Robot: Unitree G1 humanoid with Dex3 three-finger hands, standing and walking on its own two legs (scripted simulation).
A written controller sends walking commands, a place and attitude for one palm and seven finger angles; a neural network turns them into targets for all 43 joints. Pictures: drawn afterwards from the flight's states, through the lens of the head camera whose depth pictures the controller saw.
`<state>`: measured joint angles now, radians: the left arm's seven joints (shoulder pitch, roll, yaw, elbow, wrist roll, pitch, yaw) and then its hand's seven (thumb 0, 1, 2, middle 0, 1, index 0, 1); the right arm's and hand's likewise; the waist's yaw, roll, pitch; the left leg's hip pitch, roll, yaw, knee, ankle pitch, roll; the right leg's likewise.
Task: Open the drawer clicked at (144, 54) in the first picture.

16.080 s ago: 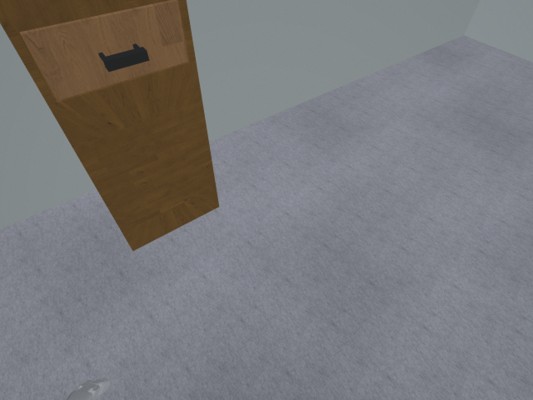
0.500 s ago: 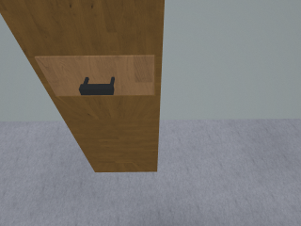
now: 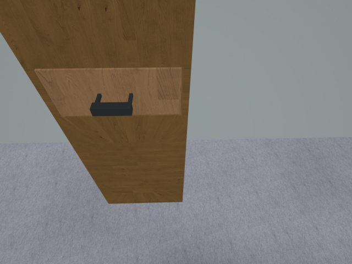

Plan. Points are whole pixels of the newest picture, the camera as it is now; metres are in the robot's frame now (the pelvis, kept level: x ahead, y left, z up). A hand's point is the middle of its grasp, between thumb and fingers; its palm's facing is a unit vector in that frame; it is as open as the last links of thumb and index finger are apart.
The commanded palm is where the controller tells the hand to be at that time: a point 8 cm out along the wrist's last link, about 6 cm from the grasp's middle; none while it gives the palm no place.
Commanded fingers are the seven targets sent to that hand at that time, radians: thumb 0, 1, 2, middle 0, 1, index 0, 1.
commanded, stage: raise the hand with hooked fingers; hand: left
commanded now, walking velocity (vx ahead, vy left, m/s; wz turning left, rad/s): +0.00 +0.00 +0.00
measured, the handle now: (113, 103) +0.51 +0.21 +0.06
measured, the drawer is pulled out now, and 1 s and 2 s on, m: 0.00 0.00 0.00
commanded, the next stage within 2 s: move the hooked fingers above the handle in 1.90 s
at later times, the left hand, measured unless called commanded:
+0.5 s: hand out of the picture +0.12 +0.21 -0.04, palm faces -0.01 -0.09 -1.00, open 9.2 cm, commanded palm +0.14 +0.22 +0.04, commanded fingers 0.00 0.25 0.62 -0.25 -0.72 -0.25 -0.72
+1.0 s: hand (81, 190) +0.24 +0.21 +0.08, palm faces +0.16 -0.09 -0.98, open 12.2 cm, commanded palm +0.22 +0.22 +0.14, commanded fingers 0.00 -0.34 0.37 -0.29 -1.10 -0.29 -1.10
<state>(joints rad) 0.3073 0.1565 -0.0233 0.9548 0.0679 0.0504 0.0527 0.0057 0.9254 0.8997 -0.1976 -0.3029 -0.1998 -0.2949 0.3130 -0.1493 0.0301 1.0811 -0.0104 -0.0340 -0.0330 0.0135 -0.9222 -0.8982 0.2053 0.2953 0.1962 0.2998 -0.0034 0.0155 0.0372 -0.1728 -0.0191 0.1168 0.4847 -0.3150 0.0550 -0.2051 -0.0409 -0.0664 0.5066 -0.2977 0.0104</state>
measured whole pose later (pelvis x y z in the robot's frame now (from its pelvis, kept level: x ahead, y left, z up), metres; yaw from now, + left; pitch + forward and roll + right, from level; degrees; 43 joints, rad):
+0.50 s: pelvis -0.04 -0.06 -0.03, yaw +4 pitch +7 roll +2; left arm 0.40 0.40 -0.02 0.02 1.07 -0.10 0.44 0.00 0.46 0.71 -0.25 -0.58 -0.26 -0.58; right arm 0.01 -0.27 -0.05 0.54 -0.08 0.05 0.01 0.01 -0.91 -0.90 0.20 0.30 0.19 0.30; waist 0.15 -0.02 -0.05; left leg -0.53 0.01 0.04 0.77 -0.37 0.01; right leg -0.56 0.02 -0.10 0.80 -0.38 -0.10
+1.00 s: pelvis -0.02 -0.02 -0.01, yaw -2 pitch +3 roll +1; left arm 0.22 0.45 0.00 -0.16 0.94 0.00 0.26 0.00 -0.12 0.46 -0.29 -0.96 -0.30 -0.95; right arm 0.17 -0.31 -0.05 0.65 -0.02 0.08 -0.04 0.01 -0.91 -0.90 0.20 0.30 0.19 0.30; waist 0.07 0.07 -0.02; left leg -0.31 -0.04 0.00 0.57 -0.31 0.02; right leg -0.37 0.04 0.01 0.60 -0.29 -0.04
